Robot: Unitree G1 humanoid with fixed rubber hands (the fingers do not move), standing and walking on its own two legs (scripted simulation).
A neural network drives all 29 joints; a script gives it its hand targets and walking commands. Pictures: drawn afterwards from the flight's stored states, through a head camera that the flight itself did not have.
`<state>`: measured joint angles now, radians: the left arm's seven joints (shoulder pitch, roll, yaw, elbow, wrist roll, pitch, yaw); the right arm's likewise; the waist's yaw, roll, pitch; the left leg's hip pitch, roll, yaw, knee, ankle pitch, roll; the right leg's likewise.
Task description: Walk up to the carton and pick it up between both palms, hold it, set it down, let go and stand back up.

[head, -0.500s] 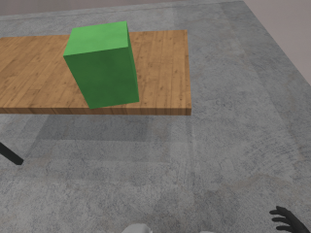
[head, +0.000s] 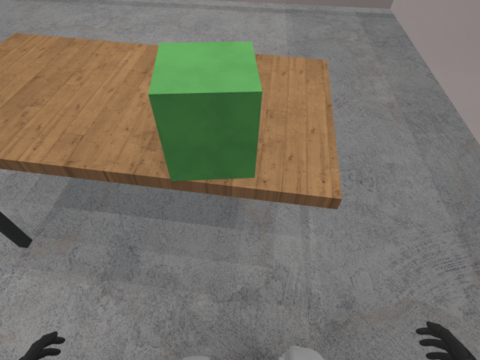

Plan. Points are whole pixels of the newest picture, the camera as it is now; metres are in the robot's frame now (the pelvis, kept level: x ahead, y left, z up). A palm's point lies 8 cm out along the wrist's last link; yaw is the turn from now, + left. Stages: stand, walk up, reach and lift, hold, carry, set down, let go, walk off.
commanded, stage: walk up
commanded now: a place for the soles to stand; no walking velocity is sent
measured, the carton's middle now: (209, 114) +0.63 +0.10 +0.04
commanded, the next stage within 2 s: none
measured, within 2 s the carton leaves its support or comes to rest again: neither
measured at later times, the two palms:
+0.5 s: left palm out of the picture +0.11 +0.46 -0.05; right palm (378, 324) +0.19 -0.22 -0.05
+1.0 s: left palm out of the picture +0.13 +0.51 -0.03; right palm (336, 300) +0.24 -0.17 -0.09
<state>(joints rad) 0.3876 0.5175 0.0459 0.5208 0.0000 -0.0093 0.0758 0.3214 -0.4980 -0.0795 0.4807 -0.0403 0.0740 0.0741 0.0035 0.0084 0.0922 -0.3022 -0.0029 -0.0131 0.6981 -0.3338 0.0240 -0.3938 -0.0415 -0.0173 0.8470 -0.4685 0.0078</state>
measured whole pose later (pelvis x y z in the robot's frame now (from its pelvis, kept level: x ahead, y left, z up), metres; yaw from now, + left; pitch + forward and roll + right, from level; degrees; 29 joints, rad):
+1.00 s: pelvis +0.09 +0.15 -0.01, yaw +2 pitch -4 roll +0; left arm 0.44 0.52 0.05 0.57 0.00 -0.02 0.09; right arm 0.26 -0.51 -0.08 0.48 -0.04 0.11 0.06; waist 0.00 0.12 0.12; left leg -0.38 0.04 0.04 1.00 -0.51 0.04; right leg -0.38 -0.06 0.07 0.72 -0.28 0.01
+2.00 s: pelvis +0.07 +0.19 +0.01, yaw -1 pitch -5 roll -1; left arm 0.30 0.51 0.04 0.58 0.00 0.03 0.05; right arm 0.25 -0.48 -0.08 0.64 -0.02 0.05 0.03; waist 0.00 0.00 0.13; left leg -0.20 0.04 0.06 0.65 -0.37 0.03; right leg -0.41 0.02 0.14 0.96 -0.39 0.02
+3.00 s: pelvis +0.10 +0.17 +0.00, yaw -5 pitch -4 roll +0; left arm 0.28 0.49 0.03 0.63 0.00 0.01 0.05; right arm 0.23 -0.48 -0.08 0.62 -0.01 0.05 0.03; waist 0.00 0.02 0.11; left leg -0.24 0.05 0.08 0.68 -0.38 0.01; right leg -0.30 0.03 0.16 0.68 -0.32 0.04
